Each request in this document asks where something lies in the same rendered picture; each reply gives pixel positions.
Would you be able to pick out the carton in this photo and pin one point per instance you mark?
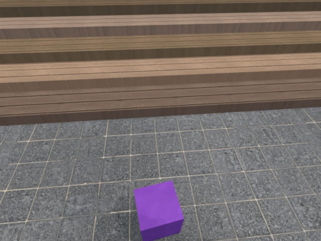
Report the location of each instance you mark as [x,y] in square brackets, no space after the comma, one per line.
[158,209]

